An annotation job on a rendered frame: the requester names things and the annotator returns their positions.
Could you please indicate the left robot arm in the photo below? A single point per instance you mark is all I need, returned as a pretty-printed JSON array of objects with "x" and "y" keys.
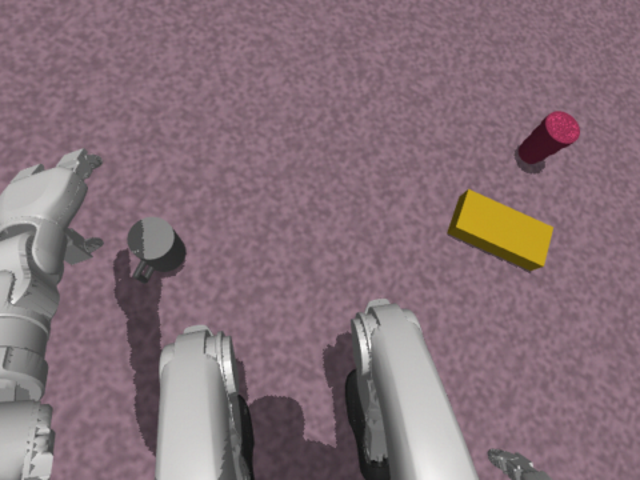
[{"x": 32, "y": 252}]

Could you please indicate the right robot hand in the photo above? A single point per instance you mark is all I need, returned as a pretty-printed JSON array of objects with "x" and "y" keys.
[{"x": 516, "y": 466}]

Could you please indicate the right robot foot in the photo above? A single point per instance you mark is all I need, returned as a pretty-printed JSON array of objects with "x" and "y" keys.
[{"x": 370, "y": 469}]

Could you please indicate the left robot hand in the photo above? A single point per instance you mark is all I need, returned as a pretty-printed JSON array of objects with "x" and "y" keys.
[{"x": 54, "y": 195}]

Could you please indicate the left robot foot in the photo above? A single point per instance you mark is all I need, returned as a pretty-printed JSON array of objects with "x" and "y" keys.
[{"x": 247, "y": 444}]

